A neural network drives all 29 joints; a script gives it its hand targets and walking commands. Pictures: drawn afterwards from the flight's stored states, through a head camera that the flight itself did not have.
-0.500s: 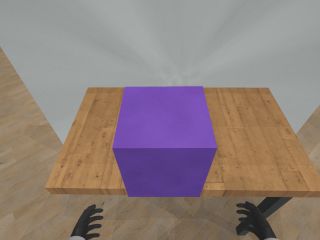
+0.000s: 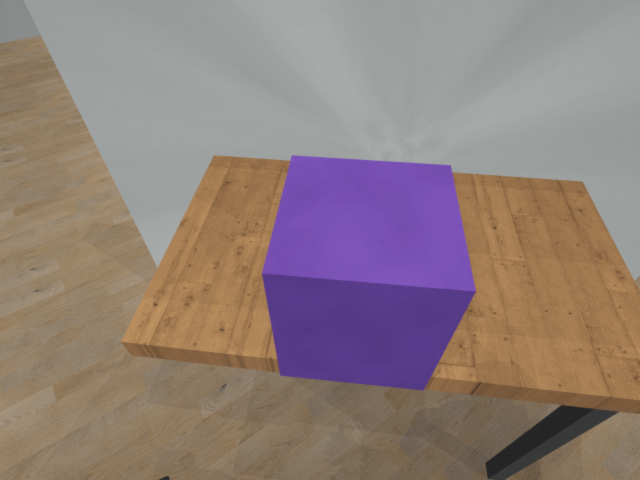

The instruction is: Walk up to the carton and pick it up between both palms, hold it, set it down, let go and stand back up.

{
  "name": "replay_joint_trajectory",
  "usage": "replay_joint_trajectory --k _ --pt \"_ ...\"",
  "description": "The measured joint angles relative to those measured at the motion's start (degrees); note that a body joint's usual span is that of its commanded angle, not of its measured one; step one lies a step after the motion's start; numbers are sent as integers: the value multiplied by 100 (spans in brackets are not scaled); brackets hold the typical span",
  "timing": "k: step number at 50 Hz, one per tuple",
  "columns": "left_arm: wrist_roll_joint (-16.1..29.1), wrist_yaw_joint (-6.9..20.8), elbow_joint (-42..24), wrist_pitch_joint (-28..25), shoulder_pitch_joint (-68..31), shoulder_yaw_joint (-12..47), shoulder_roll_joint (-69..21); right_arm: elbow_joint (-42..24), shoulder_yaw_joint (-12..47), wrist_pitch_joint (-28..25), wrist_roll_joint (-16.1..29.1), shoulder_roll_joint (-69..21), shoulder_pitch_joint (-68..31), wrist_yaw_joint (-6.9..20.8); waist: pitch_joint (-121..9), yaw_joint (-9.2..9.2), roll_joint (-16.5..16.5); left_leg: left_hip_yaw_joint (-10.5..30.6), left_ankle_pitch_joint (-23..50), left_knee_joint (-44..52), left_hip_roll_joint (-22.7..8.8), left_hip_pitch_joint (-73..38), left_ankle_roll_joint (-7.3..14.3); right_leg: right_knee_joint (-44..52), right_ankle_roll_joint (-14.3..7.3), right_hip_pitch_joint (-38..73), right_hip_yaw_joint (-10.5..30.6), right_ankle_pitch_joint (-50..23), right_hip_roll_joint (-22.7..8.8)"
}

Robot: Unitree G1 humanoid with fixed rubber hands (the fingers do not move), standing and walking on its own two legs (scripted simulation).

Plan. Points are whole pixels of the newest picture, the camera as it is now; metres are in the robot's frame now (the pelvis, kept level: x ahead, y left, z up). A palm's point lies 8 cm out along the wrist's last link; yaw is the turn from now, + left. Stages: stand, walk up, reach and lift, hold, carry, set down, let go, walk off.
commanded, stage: stand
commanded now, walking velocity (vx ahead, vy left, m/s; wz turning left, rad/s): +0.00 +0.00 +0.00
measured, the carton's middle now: (360, 277) +0.38 -0.03 +0.04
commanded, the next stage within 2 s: none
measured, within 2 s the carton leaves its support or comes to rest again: neither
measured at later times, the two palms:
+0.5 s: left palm out of the picture +0.00 +0.25 -0.13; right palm out of the picture +0.04 -0.23 -0.12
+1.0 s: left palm out of the picture -0.03 +0.22 -0.14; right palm out of the picture +0.00 -0.23 -0.13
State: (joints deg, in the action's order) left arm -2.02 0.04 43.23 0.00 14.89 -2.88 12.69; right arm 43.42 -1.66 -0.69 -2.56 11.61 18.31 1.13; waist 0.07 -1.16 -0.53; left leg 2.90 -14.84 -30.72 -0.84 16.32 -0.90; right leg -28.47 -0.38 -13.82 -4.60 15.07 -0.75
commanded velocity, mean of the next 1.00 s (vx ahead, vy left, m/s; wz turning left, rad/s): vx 0.00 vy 0.00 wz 0.00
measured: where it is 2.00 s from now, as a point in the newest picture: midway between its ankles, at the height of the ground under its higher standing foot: outside the picture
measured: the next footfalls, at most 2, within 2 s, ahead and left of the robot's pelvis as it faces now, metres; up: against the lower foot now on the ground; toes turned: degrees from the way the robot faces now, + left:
none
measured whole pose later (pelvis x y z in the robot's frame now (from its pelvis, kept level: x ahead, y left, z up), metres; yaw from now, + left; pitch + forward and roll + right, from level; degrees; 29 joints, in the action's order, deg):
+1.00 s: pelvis +0.00 -0.01 +0.00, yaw +3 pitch +0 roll -1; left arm -0.8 -1.5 63.0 0.2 18.3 -2.1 9.4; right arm 56.4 -0.3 -0.2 -1.3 8.9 21.9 -1.7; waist -0.3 -0.8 0.3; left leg 5.6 -12.3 -27.2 -0.1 14.8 -1.4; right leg -25.2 -0.8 -11.3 -7.3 13.6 -1.3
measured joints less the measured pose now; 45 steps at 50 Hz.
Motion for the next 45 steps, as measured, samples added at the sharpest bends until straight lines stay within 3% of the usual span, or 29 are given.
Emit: replay_joint_trajectory --k 14,45 --pt "54 -56 687 -29 213 12 -85 255 55 -46 53 -84 160 -106 -61 -12 6 112 182 164 120 83 55 134 51 -38 -116 -119 -111" --pt "117 -144 1866 16 324 62 -282 1149 110 40 120 -222 369 -274 -60 35 79 259 254 333 79 -113 -44 321 -30 213 -259 -149 -58"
